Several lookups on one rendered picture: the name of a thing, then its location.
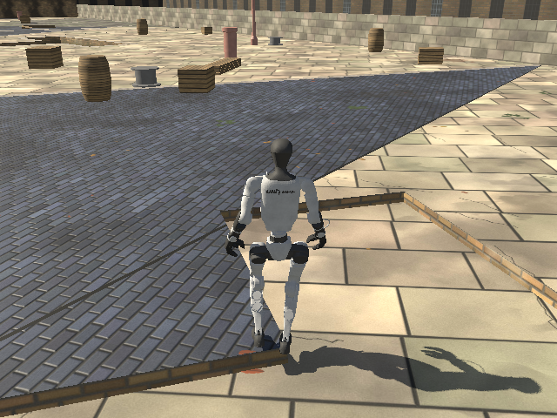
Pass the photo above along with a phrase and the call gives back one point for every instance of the right robot upper arm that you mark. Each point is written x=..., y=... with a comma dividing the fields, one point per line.
x=311, y=199

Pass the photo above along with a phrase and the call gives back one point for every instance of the left robot hand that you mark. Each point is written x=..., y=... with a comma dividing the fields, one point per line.
x=229, y=245

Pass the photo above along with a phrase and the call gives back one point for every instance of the robot right forearm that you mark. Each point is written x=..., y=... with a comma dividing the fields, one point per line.
x=319, y=227

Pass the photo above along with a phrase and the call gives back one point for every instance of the robot left forearm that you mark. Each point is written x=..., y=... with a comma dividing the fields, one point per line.
x=236, y=230

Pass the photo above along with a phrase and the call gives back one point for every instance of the right robot hand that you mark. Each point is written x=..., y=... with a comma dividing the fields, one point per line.
x=313, y=237

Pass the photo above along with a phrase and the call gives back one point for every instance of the left robot upper arm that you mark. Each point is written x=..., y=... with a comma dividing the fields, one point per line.
x=252, y=184

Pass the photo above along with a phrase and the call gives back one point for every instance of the robot right shin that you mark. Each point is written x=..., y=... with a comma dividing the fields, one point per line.
x=289, y=313

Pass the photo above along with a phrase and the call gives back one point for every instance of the robot left thigh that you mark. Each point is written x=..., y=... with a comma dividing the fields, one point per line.
x=257, y=258

